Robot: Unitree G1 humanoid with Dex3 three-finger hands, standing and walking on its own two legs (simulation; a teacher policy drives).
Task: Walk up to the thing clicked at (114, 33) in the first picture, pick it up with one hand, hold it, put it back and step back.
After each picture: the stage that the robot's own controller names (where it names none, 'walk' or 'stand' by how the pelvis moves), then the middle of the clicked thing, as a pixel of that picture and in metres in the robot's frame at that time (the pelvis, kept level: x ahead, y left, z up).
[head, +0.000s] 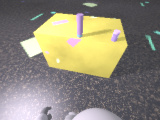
stand; (115, 35) +0.90 -0.22 +0.02
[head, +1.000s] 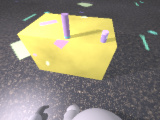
walk; (104, 36) +0.83 -0.07 +0.04
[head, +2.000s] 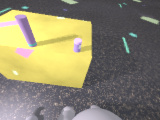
walk; (77, 45) +0.61 +0.15 +0.04
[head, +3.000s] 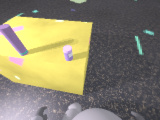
stand; (68, 53) +0.47 +0.23 +0.05
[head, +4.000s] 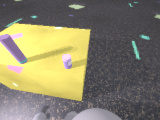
stand; (67, 61) +0.44 +0.21 +0.02
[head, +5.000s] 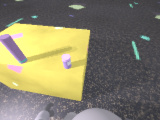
stand; (66, 61) +0.44 +0.22 +0.02
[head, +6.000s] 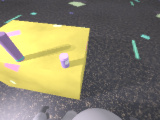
stand; (64, 60) +0.43 +0.23 +0.02
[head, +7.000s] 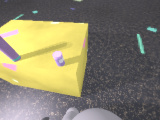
stand; (59, 59) +0.43 +0.27 +0.03
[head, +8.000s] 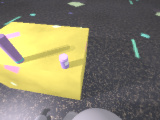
stand; (64, 61) +0.43 +0.24 +0.02
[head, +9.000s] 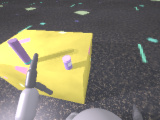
rise first; (67, 62) +0.44 +0.25 +0.02
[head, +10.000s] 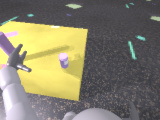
go down; (63, 60) +0.44 +0.23 +0.03
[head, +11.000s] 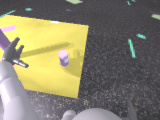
go down; (64, 58) +0.44 +0.23 +0.03
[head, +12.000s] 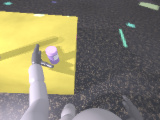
close in; (53, 55) +0.42 +0.26 +0.07
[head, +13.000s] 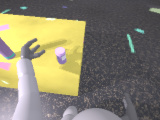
lift; (61, 56) +0.45 +0.23 +0.06
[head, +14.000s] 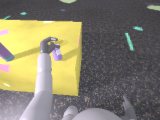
close; (56, 52) +0.49 +0.27 +0.07
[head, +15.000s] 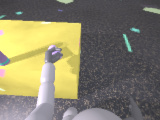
stand; (55, 52) +0.51 +0.30 +0.04
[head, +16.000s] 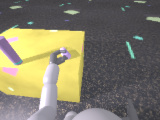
close; (65, 53) +0.57 +0.27 +0.02
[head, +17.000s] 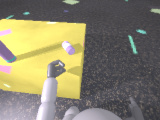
hold; (68, 47) +0.57 +0.22 +0.05
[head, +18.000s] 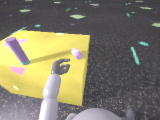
close; (76, 53) +0.62 +0.19 +0.01
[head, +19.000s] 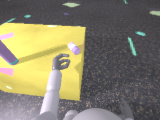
stand; (74, 48) +0.60 +0.19 +0.02
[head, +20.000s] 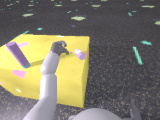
crouch; (79, 54) +0.63 +0.18 +0.00
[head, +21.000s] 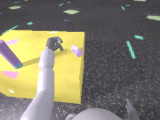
crouch; (76, 50) +0.64 +0.17 +0.00
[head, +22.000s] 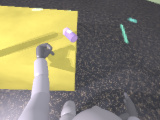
lower; (70, 35) +0.65 +0.16 +0.05
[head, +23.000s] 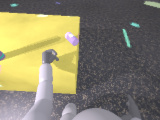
lower; (71, 38) +0.64 +0.17 +0.05
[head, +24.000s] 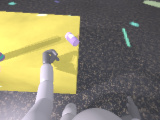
lower; (72, 39) +0.63 +0.17 +0.05
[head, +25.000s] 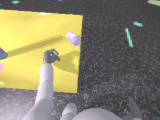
lower; (73, 38) +0.63 +0.16 +0.05
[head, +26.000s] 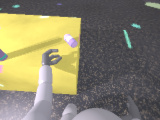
open; (70, 40) +0.63 +0.18 +0.05
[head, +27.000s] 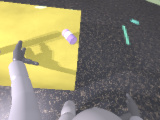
sink last; (69, 36) +0.62 +0.18 +0.05
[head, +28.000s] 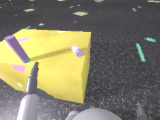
sink last; (76, 50) +0.62 +0.21 +0.03
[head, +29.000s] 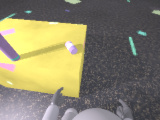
stand; (71, 47) +0.59 +0.22 +0.01
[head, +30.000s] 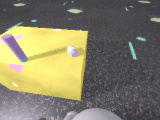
stand; (72, 51) +0.62 +0.22 +0.00
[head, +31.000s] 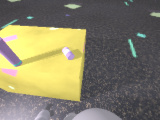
stand; (68, 53) +0.56 +0.23 -0.01
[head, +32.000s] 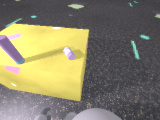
stand; (69, 53) +0.56 +0.23 -0.01
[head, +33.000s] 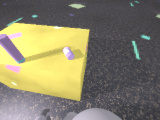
stand; (68, 53) +0.56 +0.24 -0.01
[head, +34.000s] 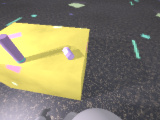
stand; (68, 53) +0.56 +0.23 -0.01
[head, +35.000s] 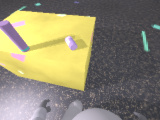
walk; (71, 43) +0.60 +0.22 +0.02
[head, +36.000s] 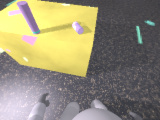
walk; (77, 28) +0.79 +0.19 +0.02
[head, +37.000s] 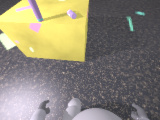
walk; (71, 14) +1.08 +0.35 +0.03
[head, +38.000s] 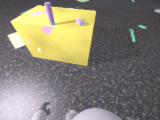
stand; (79, 21) +1.15 +0.24 +0.01
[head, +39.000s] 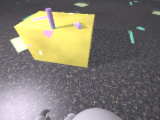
stand; (78, 25) +1.17 +0.26 -0.01
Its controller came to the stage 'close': yes
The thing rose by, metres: 0.01
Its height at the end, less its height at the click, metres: -0.02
